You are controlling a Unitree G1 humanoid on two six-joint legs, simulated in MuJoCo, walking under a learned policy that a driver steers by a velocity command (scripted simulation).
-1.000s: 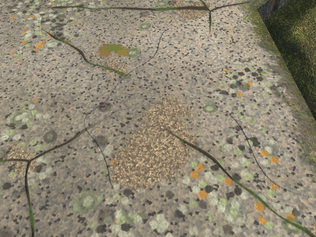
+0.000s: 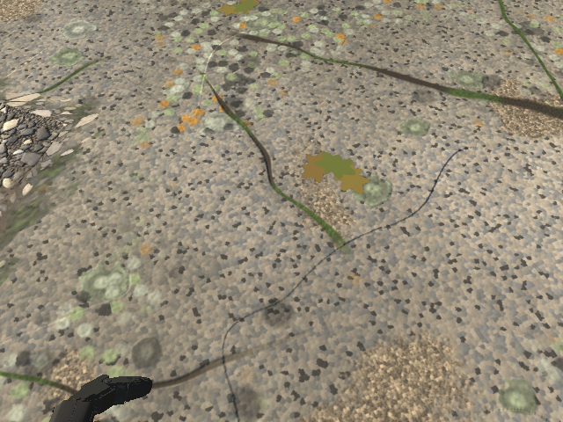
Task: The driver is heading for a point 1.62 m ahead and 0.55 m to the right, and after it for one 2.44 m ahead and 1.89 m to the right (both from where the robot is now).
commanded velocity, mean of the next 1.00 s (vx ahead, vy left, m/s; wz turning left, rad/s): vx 0.50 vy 0.00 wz -0.34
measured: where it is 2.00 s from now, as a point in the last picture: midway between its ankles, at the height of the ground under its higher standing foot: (357, 307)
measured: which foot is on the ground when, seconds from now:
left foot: up 0.00-0.40, down 0.42-0.96, up 0.98-1.00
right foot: down 0.00-0.42, up 0.44-0.92, down 0.94-1.00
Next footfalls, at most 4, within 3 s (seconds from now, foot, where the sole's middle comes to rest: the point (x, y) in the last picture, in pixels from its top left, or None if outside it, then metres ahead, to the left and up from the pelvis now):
0.42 left None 0.35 0.10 -0.76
0.94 right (350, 369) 0.56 -0.18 -0.76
1.44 left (334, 267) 0.84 -0.19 -0.76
1.78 right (394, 325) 0.66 -0.31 -0.76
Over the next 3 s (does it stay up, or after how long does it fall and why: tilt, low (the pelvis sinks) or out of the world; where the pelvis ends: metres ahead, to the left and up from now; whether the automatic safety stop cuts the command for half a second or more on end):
stays up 0.78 -0.26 0.01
